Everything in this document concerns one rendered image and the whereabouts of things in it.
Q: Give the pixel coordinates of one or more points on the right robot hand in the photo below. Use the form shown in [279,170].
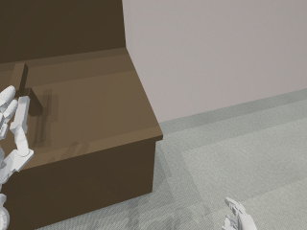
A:
[244,221]

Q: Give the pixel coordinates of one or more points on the tap lever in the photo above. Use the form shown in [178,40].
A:
[21,114]

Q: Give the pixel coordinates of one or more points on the left robot hand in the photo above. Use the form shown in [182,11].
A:
[19,157]

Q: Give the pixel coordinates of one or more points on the left robot forearm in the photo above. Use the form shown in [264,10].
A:
[4,214]

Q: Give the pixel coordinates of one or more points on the counter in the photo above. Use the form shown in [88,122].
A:
[90,123]

